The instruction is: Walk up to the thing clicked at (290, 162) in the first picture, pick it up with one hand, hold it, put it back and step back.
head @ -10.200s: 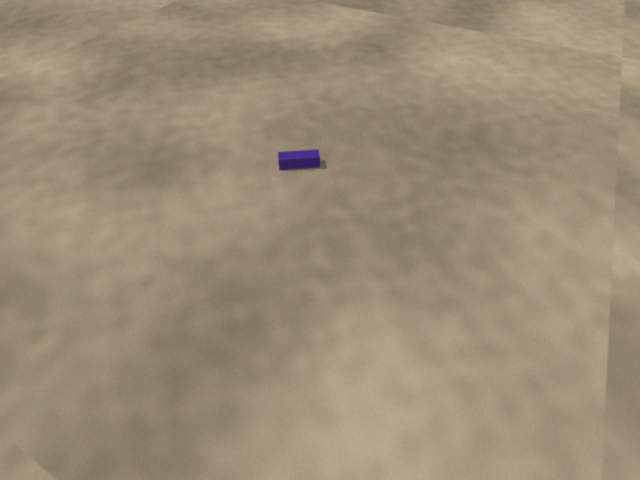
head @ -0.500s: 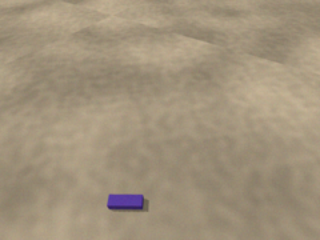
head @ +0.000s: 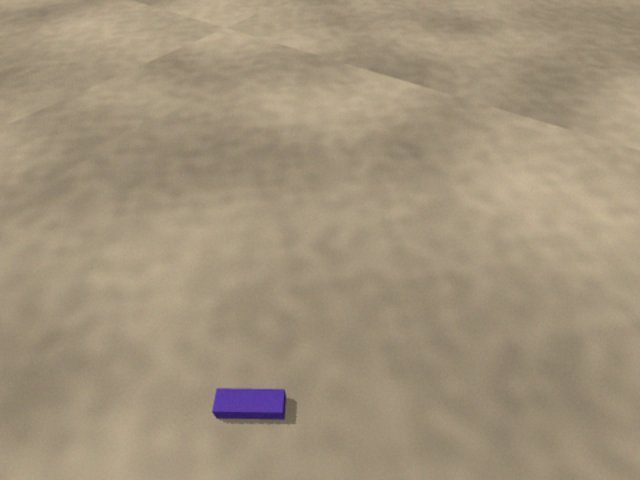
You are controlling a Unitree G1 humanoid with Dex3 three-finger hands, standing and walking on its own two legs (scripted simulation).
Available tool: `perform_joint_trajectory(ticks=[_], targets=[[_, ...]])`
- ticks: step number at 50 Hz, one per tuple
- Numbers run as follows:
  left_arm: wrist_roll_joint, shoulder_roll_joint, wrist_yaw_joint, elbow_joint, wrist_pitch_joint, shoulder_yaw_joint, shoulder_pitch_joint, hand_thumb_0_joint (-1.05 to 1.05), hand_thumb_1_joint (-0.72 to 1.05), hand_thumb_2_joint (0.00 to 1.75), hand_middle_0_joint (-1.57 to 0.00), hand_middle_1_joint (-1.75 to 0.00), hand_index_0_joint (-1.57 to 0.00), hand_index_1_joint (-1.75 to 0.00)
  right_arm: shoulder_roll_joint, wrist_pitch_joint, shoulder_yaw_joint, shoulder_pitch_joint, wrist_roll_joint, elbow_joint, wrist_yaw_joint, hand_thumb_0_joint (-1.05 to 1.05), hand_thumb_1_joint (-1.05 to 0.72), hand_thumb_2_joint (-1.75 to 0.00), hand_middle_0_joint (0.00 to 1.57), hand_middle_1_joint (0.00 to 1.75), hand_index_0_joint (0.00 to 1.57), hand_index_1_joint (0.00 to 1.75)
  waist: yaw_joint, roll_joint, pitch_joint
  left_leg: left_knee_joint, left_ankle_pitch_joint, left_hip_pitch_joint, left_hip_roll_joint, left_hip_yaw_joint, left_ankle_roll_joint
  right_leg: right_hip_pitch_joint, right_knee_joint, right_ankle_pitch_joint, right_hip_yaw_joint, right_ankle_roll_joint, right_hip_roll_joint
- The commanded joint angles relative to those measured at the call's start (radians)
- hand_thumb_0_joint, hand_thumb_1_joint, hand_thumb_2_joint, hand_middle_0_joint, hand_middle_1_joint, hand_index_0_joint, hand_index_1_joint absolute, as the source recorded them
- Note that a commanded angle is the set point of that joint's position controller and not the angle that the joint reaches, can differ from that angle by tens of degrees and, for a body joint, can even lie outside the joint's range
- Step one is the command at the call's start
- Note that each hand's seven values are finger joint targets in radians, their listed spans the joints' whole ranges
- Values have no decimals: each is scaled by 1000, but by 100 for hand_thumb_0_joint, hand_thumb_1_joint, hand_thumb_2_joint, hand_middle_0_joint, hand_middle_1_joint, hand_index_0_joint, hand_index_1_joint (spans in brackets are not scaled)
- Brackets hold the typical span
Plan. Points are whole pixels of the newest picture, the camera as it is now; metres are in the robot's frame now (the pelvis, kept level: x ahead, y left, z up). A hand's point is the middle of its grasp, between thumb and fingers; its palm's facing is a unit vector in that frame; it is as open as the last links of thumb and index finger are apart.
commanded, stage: walk up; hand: left
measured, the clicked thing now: (250, 403) +0.47 +0.25 -0.75
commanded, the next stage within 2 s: none
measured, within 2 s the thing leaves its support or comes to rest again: neither
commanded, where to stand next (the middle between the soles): +0.09 +0.00 m, yaw +0 degrees
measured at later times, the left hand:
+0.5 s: hand (181, 459) +0.19 +0.22 -0.16, palm faces -0.01 -0.94 -0.35, open 7.3 cm
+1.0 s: hand out of the picture +0.12 +0.27 -0.17, palm faces +0.01 -0.91 -0.40, open 7.4 cm
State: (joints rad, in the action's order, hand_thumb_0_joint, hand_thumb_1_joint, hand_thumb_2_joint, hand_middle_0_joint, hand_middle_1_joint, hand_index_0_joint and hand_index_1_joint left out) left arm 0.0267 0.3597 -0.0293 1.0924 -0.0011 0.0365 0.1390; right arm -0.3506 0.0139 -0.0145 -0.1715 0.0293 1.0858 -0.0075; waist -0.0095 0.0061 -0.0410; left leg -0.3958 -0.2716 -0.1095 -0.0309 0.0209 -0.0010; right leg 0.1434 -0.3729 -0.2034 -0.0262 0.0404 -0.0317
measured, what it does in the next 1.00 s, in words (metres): steps on the spot: right foot, then left foot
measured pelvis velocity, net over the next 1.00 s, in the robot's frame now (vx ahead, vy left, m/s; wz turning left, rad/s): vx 0.05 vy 0.00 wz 0.06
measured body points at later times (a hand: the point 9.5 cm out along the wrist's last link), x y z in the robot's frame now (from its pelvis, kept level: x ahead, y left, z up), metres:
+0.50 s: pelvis +0.07 -0.03 -0.02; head +0.10 -0.03 +0.43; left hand +0.19 +0.27 -0.13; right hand +0.10 -0.35 -0.15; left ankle +0.00 +0.11 -0.70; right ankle +0.12 -0.14 -0.75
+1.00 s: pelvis +0.05 +0.00 -0.02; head +0.12 +0.00 +0.42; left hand +0.12 +0.32 -0.14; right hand +0.20 -0.32 -0.14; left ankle +0.03 +0.13 -0.71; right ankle +0.09 -0.13 -0.74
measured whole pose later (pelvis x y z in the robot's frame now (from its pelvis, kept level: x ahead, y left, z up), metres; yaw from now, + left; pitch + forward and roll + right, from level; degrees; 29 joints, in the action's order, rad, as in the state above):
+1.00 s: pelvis +0.05 +0.00 -0.02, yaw +3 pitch -1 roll +1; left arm 0.03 0.39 0.00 0.94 0.02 0.03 0.13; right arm -0.41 -0.04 -0.07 -0.08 0.00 0.89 0.00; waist -0.03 -0.01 -0.17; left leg -0.88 -0.52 -0.36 0.03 0.04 0.02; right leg 0.34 -0.65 -0.30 0.00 0.01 0.05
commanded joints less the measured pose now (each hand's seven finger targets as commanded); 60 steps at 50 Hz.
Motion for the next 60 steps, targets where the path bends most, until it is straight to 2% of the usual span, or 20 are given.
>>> perform_joint_trajectory(ticks=[1, 5, 8, 11, 17, 18, 19, 20, 28, 31, 34, 36, 39, 42, 46, 51, 53, 54, 57, 60], targets=[[6, 237, 5, -121, -1, 81, -6, 0, 90, 90, -20, -30, -20, -30, -195, 35, -53, -10, 11, -88, 24, 0, -90, -90, 20, 30, 20, 30, -15, -111, -60, -75, -136, -172, 15, -28, 45, 26, 147, -381, 256, 110, 202], [-6, 194, -2, -195, 2, 71, -71, 0, 90, 90, -20, -30, -20, -30, -248, 64, -74, -149, 11, -87, 38, 0, -90, -90, 20, 30, 20, 30, 50, 65, 2, 81, 131, 58, -114, 170, 89, 176, -158, 16, 101, 41, 99], [0, 184, 5, -219, 5, 75, -101, 0, 90, 90, -20, -30, -20, -30, -323, 69, -100, -176, 7, -121, 44, 0, -90, -90, 20, 30, 20, 30, 62, 146, -23, 67, 550, 207, -344, 372, 263, 389, -418, -347, 63, -22, 43], [-11, 182, 3, -239, 8, 76, -67, 0, 90, 90, -20, -30, -20, -30, -315, 64, -106, -186, 4, -152, 59, 0, -90, -90, 20, 30, 20, 30, 49, 166, -22, -6, 744, 290, -280, 248, 225, 446, -456, -313, 76, -8, 68], [-11, 179, 17, -165, -1, 85, 95, 0, 90, 90, -20, -30, -20, -30, -246, 31, -68, -51, -29, -225, 51, 0, -90, -90, 20, 30, 20, 30, -53, 77, 57, -242, 559, -123, -93, 35, 76, -136, -79, 147, -10, 10, 40], [-7, 254, 27, -160, -8, 101, 144, 0, 90, 90, -20, -30, -20, -30, -199, 27, -51, -70, -46, -238, 48, 0, -90, -90, 20, 30, 20, 30, -75, -104, 127, -402, 340, -211, -18, 0, 31, -239, -41, 340, 141, 53, 167], [-15, 294, 34, -189, -14, 98, 121, 0, 90, 90, -20, -30, -20, -30, -151, 12, -36, -111, -50, -239, 50, 0, -90, -90, 20, 30, 20, 30, -64, -221, 165, -553, -268, -233, 94, 10, 11, -167, 76, 303, 448, 162, 408], [-10, 304, 30, -210, -15, 92, 13, 0, 90, 90, -20, -30, -20, -30, -212, -9, -63, -141, -34, -202, 58, 0, -90, -90, 20, 30, 20, 30, -23, -139, 122, -636, -405, -158, 38, 96, 20, -4, 61, 168, 470, 239, 439], [-15, 251, 40, -213, -13, 66, -87, 0, 90, 90, -20, -30, -20, -30, -208, -12, -60, -149, -19, -120, 29, 0, -90, -90, 20, 30, 20, 30, 17, -158, 58, -282, -209, -137, -6, 26, 8, 58, -44, 277, 199, 160, 299], [-40, 229, 36, -222, 4, 55, -130, 0, 90, 90, -20, -30, -20, -30, -233, -2, -79, -161, 1, -108, 30, 0, -90, -90, 20, 30, 20, 30, 55, -89, 67, -30, 108, -21, -13, 44, 18, 154, -161, 254, 158, 86, 264], [-42, 206, 38, -186, 22, 60, -76, 0, 90, 90, -20, -30, -20, -30, -330, 8, -96, 49, -11, -172, 19, 0, -90, -90, 20, 30, 20, 30, -10, 138, 3, 29, 236, -245, -252, 322, 205, 58, -379, -226, 25, -6, 33], [-37, 192, 35, -171, 14, 57, -47, 0, 90, 90, -20, -30, -20, -30, -289, 4, -84, 79, -12, -185, 21, 0, -90, -90, 20, 30, 20, 30, -25, 138, 33, -41, 332, -208, -208, 217, 180, 45, -312, -143, 35, 7, 39], [-30, 258, 43, -162, -15, 63, -13, 0, 90, 90, -20, -30, -20, -30, -237, -13, -78, 54, -31, -195, 23, 0, -90, -90, 20, 30, 20, 30, -18, 65, 120, -284, 409, -128, -48, 62, 61, -10, -148, 421, 167, 68, 196], [-30, 299, 51, -188, -15, 64, -31, 0, 90, 90, -20, -30, -20, -30, -224, -40, -83, 61, -32, -209, 32, 0, -90, -90, 20, 30, 20, 30, -21, -129, 93, -555, -277, -225, 74, 21, 25, 24, -78, 650, 384, 251, 405], [3, 288, 58, -231, -11, 62, -60, 0, 90, 90, -20, -30, -20, -30, -217, -41, -91, 12, -36, -228, 22, 0, -90, -90, 20, 30, 20, 30, 1, -155, 61, -626, -298, -250, 60, 68, 25, 93, -108, 492, 258, 214, 317], [-19, 261, 45, -257, 13, 47, -49, 0, 90, 90, -20, -30, -20, -30, -198, -13, -92, -63, -12, -193, 22, 0, -90, -90, 20, 30, 20, 30, 40, -143, 130, 3, 53, -53, 55, -30, 13, 63, -316, 385, 151, 107, 217], [-34, 155, 42, -262, 25, 25, 26, 0, 90, 90, -20, -30, -20, -30, -328, 8, -117, 14, 17, -227, 30, 0, -90, -90, 20, 30, 20, 30, -17, 157, 100, 56, 362, 91, -275, 435, 118, 377, -504, -287, 117, -17, -1], [-26, 234, 59, -247, 36, 47, -35, 0, 90, 90, -20, -30, -20, -30, -383, 11, -124, -1, -11, -227, 28, 0, -90, -90, 20, 30, 20, 30, 48, 137, 100, 39, 378, -95, -382, 471, 255, 239, -614, -460, 185, -26, 13], [-43, 233, 50, -204, 35, 50, 21, 0, 90, 90, -20, -30, -20, -30, -294, 21, -96, 137, -11, -247, 38, 0, -90, -90, 20, 30, 20, 30, -25, 110, 36, -34, 442, -97, -238, 225, 206, 250, -692, -338, 199, -18, -4], [-29, 231, 34, -213, 21, 53, 13, 0, 90, 90, -20, -30, -20, -30, -290, 23, -98, 75, -4, -233, 36, 0, -90, -90, 20, 30, 20, 30, 13, 166, 60, -75, 496, 17, -210, 190, 195, 246, -512, -338, 129, -36, 17]])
